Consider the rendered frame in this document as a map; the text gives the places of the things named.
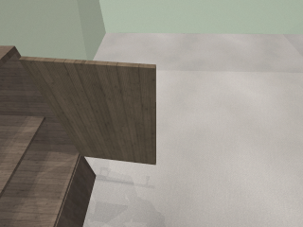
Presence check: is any cupboard door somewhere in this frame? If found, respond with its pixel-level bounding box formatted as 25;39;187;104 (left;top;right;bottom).
19;56;156;165

